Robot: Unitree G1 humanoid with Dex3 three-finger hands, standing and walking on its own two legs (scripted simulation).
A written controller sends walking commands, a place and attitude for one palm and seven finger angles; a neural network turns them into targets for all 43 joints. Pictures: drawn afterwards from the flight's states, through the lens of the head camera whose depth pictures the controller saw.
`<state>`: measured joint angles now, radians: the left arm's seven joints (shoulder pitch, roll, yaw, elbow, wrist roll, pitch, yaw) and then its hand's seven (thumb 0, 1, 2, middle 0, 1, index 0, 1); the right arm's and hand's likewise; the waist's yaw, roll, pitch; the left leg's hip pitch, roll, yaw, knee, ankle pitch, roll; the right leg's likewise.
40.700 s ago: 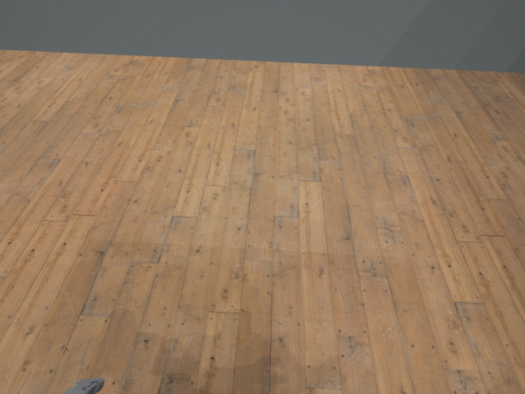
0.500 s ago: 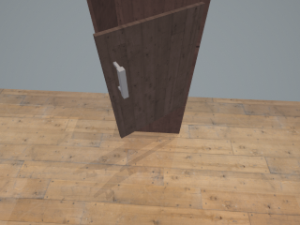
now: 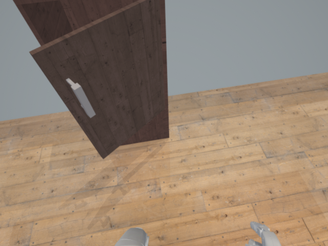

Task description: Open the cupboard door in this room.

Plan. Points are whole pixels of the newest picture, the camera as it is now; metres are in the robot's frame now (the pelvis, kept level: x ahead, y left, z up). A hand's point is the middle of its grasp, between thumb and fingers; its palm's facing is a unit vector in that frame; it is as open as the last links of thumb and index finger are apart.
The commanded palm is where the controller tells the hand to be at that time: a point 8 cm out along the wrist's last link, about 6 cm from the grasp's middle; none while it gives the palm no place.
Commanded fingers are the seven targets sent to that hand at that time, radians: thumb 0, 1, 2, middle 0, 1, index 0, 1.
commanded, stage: walk to a spot facing it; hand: left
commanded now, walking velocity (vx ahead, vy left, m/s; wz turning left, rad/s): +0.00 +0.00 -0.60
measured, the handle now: (80, 98) +0.49 +0.32 +0.01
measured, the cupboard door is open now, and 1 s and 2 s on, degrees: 36 36 36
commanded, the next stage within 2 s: none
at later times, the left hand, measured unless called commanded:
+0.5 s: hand (94, 221) +0.18 +0.24 -0.17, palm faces -0.28 -0.93 -0.22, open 7.4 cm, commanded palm none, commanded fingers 0.00 0.90 0.90 -0.20 -0.30 -0.20 -0.30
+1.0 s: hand (127, 205) +0.24 +0.15 -0.19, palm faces -0.58 -0.79 -0.19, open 7.4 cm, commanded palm none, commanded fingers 0.00 0.90 0.90 -0.20 -0.30 -0.20 -0.30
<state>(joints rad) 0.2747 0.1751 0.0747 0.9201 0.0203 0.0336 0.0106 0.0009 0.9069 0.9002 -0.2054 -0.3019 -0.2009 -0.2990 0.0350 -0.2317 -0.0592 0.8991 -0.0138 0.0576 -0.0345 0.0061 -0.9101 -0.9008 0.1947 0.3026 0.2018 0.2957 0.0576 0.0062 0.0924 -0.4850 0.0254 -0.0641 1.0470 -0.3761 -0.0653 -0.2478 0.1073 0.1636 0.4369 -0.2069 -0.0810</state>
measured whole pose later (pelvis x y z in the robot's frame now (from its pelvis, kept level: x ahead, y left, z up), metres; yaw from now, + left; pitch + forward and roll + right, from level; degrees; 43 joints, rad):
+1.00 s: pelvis +0.04 +0.06 -0.02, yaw -38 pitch +1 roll -1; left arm 0.17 0.23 0.07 0.87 0.02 0.08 -0.02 0.00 0.91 0.90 -0.21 -0.30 -0.20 -0.30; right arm 0.23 -0.20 -0.02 0.87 -0.03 0.00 -0.03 0.00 -0.91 -0.90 0.20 0.30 0.20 0.30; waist -0.01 -0.04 0.07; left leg -0.34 0.06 0.06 0.63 -0.30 0.01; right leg -0.43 0.05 0.10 0.86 -0.48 0.02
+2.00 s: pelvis +0.09 -0.14 -0.03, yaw -72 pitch +1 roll +1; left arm 0.04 0.23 0.07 0.87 0.03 0.00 -0.06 0.00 0.91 0.90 -0.20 -0.30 -0.19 -0.30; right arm 0.51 -0.17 -0.01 1.04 -0.02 -0.03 -0.01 0.01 -0.91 -0.90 0.20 0.30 0.20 0.30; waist -0.05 -0.01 0.10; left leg -0.03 0.19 0.28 0.64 -0.50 -0.09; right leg -0.45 -0.02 -0.14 0.64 -0.23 -0.09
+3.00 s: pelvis +0.16 -0.56 -0.02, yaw -83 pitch +0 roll +0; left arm 0.05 0.18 0.03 0.94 0.02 -0.04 0.01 0.00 0.91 0.90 -0.20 -0.30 -0.20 -0.30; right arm 0.42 -0.18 -0.03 1.12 -0.01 0.03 -0.01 0.01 -0.92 -0.90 0.19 0.30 0.20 0.30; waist -0.07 0.00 0.06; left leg -0.34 0.05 0.08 0.97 -0.59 -0.04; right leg -0.32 -0.11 -0.16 0.61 -0.26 0.01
